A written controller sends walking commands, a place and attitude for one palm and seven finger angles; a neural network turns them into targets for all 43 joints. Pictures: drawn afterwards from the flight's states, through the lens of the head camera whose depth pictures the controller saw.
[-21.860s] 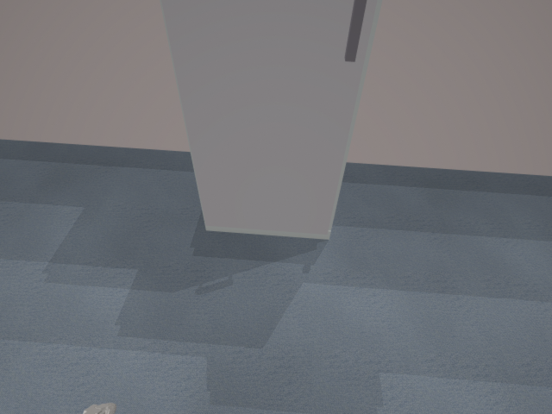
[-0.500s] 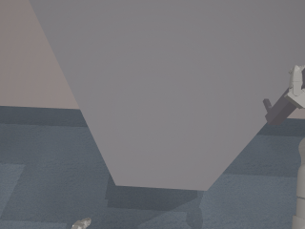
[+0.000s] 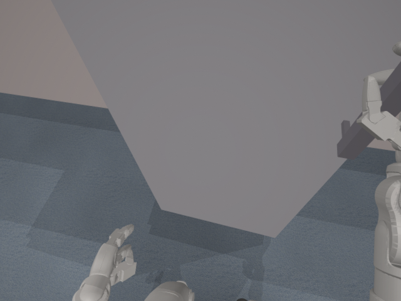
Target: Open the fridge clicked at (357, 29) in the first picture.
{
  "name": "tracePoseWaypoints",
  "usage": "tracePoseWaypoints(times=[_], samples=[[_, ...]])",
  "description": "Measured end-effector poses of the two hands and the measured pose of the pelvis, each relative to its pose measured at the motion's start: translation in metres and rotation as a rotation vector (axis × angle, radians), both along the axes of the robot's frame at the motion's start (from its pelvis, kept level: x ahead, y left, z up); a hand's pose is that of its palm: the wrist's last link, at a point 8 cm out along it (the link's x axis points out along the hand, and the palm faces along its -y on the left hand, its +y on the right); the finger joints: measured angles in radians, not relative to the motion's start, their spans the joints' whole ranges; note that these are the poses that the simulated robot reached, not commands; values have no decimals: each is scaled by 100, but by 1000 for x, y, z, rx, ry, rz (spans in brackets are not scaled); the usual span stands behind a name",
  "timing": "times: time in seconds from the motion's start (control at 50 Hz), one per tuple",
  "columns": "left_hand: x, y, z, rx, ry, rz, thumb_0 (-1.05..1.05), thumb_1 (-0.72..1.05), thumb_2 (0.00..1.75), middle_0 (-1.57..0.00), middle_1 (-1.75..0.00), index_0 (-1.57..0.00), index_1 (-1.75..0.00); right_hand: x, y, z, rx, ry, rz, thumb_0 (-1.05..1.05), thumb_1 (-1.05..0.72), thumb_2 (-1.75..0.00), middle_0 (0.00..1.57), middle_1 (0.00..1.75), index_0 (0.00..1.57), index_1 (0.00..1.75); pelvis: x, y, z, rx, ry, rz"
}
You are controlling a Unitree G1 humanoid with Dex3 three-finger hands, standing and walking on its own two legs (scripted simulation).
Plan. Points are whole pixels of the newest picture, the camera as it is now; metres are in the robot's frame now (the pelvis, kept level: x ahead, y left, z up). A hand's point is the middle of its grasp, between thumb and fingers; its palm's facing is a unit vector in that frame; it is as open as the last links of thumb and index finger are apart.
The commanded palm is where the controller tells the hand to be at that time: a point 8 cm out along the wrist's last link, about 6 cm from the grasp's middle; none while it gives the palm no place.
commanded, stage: walk backward, drawing the door open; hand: right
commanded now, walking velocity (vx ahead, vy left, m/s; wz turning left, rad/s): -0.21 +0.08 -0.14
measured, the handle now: out of the picture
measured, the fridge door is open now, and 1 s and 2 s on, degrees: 2 29 60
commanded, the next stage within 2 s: none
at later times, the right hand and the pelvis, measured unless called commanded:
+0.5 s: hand (372, 168) +0.27 -0.16 +0.23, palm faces +0.22 +0.96 -0.18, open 7.8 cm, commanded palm +0.22 -0.20 +0.23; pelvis -0.07 +0.00 -0.01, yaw -7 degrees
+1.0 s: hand out of the picture +0.13 -0.07 +0.22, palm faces +0.36 +0.90 -0.23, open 8.3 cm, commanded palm +0.09 -0.11 +0.22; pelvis -0.12 +0.12 -0.01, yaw -22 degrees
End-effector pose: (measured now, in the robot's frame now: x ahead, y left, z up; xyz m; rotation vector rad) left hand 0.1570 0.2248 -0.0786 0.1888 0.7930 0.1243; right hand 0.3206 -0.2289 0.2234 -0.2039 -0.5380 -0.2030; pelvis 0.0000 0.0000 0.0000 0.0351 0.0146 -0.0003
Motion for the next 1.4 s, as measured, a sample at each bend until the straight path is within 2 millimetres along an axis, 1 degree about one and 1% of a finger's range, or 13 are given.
tracePoseWaypoints(times=[0.1, 0.18, 0.34, 0.44, 0.58, 0.68, 0.76, 0.92, 1.0, 1.16, 1.24, 1.32, 1.4], samples=[[-28, -27, -32, -89, 94, -49, 1, 90, 90, -20, -30, -20, -30, -15, 5, 1, -5, 11, -16, -15, -57, -76, 42, 141, 16, 138, -9, -2, -4, -21, 13, -5], [-37, -35, -50, -127, 127, -73, 1, 90, 90, -21, -30, -20, -30, -30, 10, 1, -14, 17, -37, -15, -58, -75, 41, 140, 15, 138, -23, 2, -8, -12, 2, -6], [-30, -17, -19, -29, 24, -83, 1, 90, 90, -21, -30, -20, -30, -57, 17, 2, -7, 25, -32, -14, -55, -70, 39, 141, 18, 134, -44, 7, -1, -81, 3, -56], [-20, -6, -8, 47, -52, -91, 1, 90, 90, -20, -30, -20, -30, -74, 20, 2, -20, 30, 0, -14, -54, -66, 36, 141, 19, 128, -57, 0, -8, -52, 5, -112], [-34, -19, -6, -38, -44, -174, 1, 90, 90, -20, -30, -20, -30, -104, 31, 3, -40, 59, 13, -13, -54, -65, 31, 140, 16, 123, -82, 16, -2, -31, -25, -167], [-47, -21, -23, -142, -19, -232, 1, 90, 90, -20, -30, -20, -30, -137, 50, 3, -55, 61, -35, -14, -56, -65, 29, 140, 14, 122, -92, 46, -8, -36, -28, -178], [-54, -6, -34, -164, 17, -252, 1, 90, 90, -21, -30, -20, -30, -163, 67, 3, -59, 63, -85, -15, -56, -65, 29, 140, 12, 121, -102, 71, -9, -29, -40, -216], [-53, 43, -19, -21, 30, -313, 1, 90, 90, -21, -30, -20, -30, -209, 99, 3, -63, 72, -125, -14, -55, -64, 27, 140, 14, 116, -114, 107, -2, -74, 3, -333], [-44, 58, -17, 15, -32, -350, 1, 90, 90, -20, -30, -20, -30, -226, 112, 1, -83, 59, -134, -16, -56, -63, 26, 139, 12, 109, -122, 120, -12, -39, 12, -391], [-45, 76, -13, -40, 16, -516, 1, 90, 90, -20, -30, -20, -30, -256, 145, 1, -64, 69, -209, -15, -55, -68, 29, 140, 9, 110, -126, 187, 1, -4, -31, -506], [-31, 95, -22, -75, 38, -577, 1, 90, 90, -21, -30, -20, -30, -272, 170, -1, -45, 34, -285, -15, -53, -73, 36, 140, 9, 116, -115, 229, -6, -1, -41, -529], [-5, 120, -34, -96, 37, -613, 1, 90, 90, -21, -30, -20, -30, -286, 196, -4, -56, 1, -405, -17, -52, -76, 41, 140, 7, 118, -103, 274, -17, 0, -48, -581], [20, 147, -26, -17, 24, -640, 1, 90, 90, -21, -30, -20, -30, -303, 221, -3, -43, 15, -451, -16, -52, -77, 43, 140, 7, 120, -98, 302, -11, -33, -28, -669]])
